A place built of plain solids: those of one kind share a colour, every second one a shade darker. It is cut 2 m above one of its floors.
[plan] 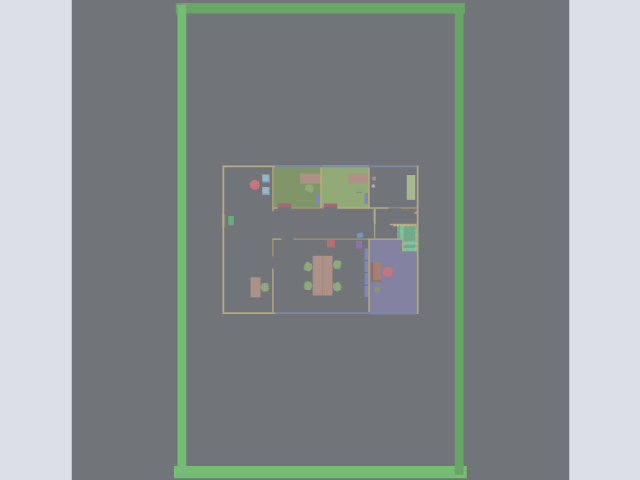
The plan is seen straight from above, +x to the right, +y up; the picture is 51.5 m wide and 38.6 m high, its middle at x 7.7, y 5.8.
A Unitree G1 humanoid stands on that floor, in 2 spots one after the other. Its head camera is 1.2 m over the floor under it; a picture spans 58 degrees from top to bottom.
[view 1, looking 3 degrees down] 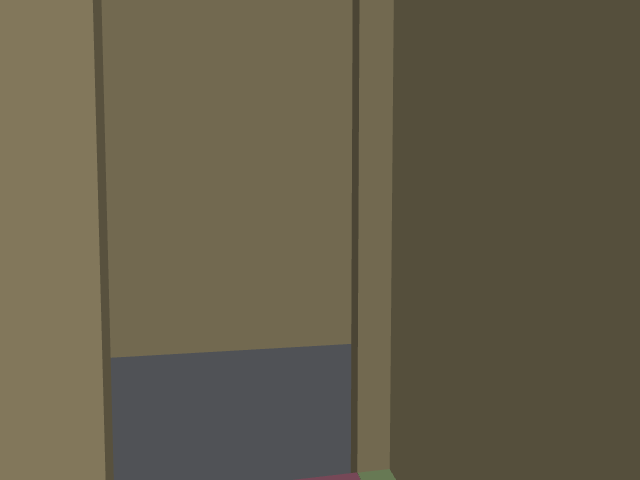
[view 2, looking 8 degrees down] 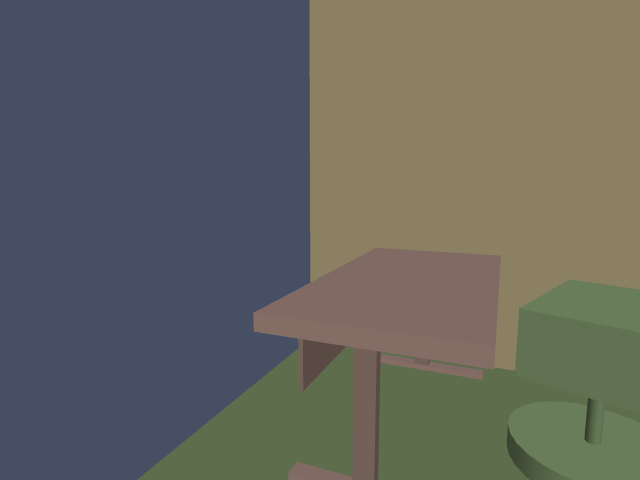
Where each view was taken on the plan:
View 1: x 8.55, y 10.34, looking -101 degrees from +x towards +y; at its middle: wall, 4.50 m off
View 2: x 4.84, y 10.34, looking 23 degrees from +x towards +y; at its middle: wall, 3.15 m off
